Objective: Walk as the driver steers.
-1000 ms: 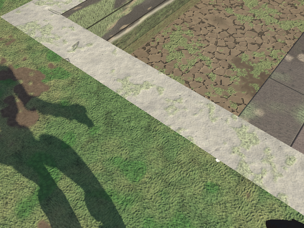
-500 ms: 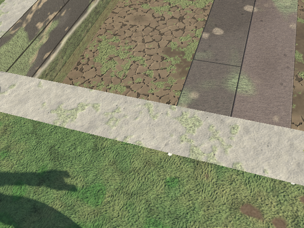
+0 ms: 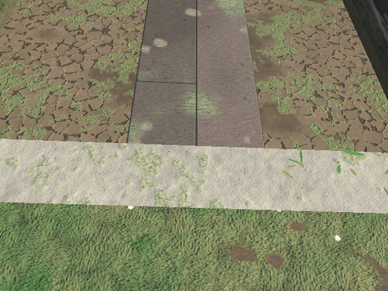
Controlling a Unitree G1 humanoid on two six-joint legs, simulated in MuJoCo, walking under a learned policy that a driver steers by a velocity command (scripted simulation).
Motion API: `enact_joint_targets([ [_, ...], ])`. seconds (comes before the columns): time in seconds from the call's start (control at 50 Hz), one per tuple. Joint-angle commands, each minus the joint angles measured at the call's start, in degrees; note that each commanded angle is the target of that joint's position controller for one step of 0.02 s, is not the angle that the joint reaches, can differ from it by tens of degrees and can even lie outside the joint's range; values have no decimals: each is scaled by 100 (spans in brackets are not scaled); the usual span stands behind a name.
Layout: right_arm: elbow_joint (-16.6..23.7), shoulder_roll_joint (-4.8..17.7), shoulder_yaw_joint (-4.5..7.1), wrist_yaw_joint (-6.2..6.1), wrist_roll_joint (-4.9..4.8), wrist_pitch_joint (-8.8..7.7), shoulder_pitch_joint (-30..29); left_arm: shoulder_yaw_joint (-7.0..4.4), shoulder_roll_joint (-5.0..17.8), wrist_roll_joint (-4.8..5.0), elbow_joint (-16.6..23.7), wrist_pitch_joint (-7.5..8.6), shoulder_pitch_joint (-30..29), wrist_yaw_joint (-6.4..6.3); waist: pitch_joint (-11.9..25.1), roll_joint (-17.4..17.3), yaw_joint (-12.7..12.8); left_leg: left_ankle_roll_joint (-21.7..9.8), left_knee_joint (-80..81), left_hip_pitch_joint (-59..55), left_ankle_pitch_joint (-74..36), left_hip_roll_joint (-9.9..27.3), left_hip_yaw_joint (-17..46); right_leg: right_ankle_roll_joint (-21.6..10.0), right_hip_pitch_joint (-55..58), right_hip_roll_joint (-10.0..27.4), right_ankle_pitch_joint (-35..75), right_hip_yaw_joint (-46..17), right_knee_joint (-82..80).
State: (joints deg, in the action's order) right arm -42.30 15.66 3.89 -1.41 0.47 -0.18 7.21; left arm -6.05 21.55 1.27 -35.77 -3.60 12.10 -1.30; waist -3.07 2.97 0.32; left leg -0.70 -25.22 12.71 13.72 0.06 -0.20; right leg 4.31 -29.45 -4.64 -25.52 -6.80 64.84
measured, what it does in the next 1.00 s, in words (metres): walks ahead: right foot, then left foot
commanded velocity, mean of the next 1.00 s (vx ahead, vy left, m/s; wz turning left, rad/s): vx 0.15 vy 0.00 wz -0.21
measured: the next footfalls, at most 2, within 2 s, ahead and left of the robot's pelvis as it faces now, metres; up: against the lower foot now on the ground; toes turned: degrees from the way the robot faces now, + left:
right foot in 0.26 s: +0.02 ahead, -0.16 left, +0.00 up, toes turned -8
left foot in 0.66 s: +0.19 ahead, +0.04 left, +0.00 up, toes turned -10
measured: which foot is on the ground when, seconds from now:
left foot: down 0.00-0.26, up 0.28-0.64, down 0.66-0.96, up 0.98-1.00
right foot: up 0.00-0.24, down 0.26-0.70, up 0.72-0.94, down 0.96-1.00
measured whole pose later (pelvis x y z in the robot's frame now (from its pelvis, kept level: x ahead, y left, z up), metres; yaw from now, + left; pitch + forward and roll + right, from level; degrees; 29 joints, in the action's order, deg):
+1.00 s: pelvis +0.15 -0.11 -0.01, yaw -10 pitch +1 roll +1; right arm -46.9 17.0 3.0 0.3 -1.3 -1.3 15.7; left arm -3.3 16.3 0.2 -41.6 3.4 16.6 0.8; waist 0.6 -1.9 -0.1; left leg -0.1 -39.6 17.1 23.2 2.3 1.1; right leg -2.8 -15.4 -0.7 -17.8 1.6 31.8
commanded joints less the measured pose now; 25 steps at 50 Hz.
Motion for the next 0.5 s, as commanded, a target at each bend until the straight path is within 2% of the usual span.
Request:
enact_joint_targets([
  [0.02,397,878,189,-89,24,9,-100,-72,299,47,532,54,-233,20,414,-1222,-162,-1210,680,-1022,-2355,1398,823,201,-712,350,225,270,-106],
  [0.1,405,1171,288,-40,-9,87,-64,35,148,-27,700,68,-417,100,609,-1302,-295,-1257,658,-1117,-2486,1618,521,181,-92,655,192,584,-1280],
  [0.14,397,1276,320,23,-57,100,-99,45,160,-30,714,60,-363,132,630,-1358,-281,-1226,615,-863,-2574,1646,375,87,436,631,203,780,-1816],
  [0.18,340,1317,320,79,-143,84,-52,24,199,-32,697,41,-246,150,634,-1360,-221,-1173,460,-837,-2530,1700,393,-57,788,537,328,867,-2448],
  [0.22,278,1286,292,116,-279,62,-83,20,138,-24,530,40,162,174,709,-1201,30,-931,263,-419,-1182,1604,280,-369,1687,371,1100,1062,-3661],
  [0.24,184,1026,201,144,-272,28,73,-23,208,0,380,51,477,157,765,-958,137,-683,-51,186,-208,1403,94,-545,2536,273,1201,1027,-4029],
  [0.26,165,520,21,212,-89,-20,133,-84,409,32,269,79,949,110,949,-25,268,-235,-1197,1101,1100,969,-420,-787,3522,974,1159,-2,-4325],
  [0.28,569,293,-86,242,47,-96,-203,-190,1132,-57,383,165,1164,93,862,1464,330,174,-2763,2859,2482,141,-708,-1813,3767,2525,278,-2455,-4872],
  [0.3,594,857,96,210,-127,-178,-621,-126,899,-174,341,358,1244,149,694,754,671,154,-3607,3119,2318,281,104,-2286,3228,2693,-545,-2987,-5326],
  [0.32,588,1028,170,216,-226,-194,-602,-23,671,-212,293,477,924,150,228,756,422,67,-3744,3199,1816,449,206,-2084,2904,2499,-539,-2485,-5389],
  [0.34,430,1017,184,204,-186,-194,-434,45,459,-180,295,542,605,127,27,682,269,53,-3655,3053,1345,544,224,-1826,2724,2174,-186,-1935,-5385],
  [0.36,324,1013,189,181,-99,-193,-338,104,340,-148,312,553,350,90,-42,647,188,112,-3471,2937,925,575,226,-1653,2680,1964,552,-1509,-5397],
  [0.38,239,966,189,181,-53,-195,-212,145,302,-159,321,556,212,46,-22,642,75,188,-3414,2631,567,567,180,-1554,2531,1797,1620,-1115,-5378],
  [0.42,58,794,153,200,-20,-202,96,190,182,-226,306,581,110,-10,287,411,-96,350,-3261,2077,43,482,81,-1530,2425,1598,3447,-464,-5183],
  [0.46,-10,565,68,205,-18,-165,131,224,61,-241,244,579,30,-25,405,271,-137,472,-2520,1595,-292,466,51,-1480,2284,1393,4080,33,-5021],
  [0.5,73,432,-11,205,-17,-127,-125,189,162,-222,124,539,151,-18,372,360,8,507,-1801,1284,-439,409,4,-1484,2224,1369,4269,138,-4936],
])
